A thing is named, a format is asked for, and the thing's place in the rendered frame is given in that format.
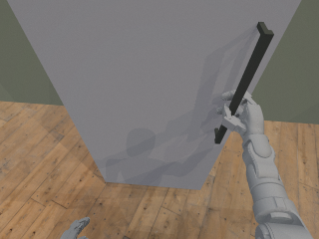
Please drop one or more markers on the robot right forearm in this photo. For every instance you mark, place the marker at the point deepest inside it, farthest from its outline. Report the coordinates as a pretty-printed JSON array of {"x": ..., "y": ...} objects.
[{"x": 270, "y": 200}]

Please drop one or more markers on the right robot hand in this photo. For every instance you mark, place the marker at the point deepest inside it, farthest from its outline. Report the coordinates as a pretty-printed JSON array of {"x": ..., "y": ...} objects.
[{"x": 245, "y": 122}]

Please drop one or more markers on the fridge door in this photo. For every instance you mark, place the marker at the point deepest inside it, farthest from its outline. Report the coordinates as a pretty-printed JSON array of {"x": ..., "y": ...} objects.
[{"x": 141, "y": 79}]

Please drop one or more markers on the handle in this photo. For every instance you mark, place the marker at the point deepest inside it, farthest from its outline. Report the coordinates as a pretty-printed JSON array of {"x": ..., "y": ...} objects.
[{"x": 250, "y": 70}]

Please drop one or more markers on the left robot hand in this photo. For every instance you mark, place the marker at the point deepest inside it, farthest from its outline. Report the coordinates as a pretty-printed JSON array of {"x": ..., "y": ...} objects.
[{"x": 76, "y": 228}]

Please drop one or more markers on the robot right upper arm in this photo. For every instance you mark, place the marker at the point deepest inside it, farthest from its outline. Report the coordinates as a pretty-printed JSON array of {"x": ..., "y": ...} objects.
[{"x": 267, "y": 230}]

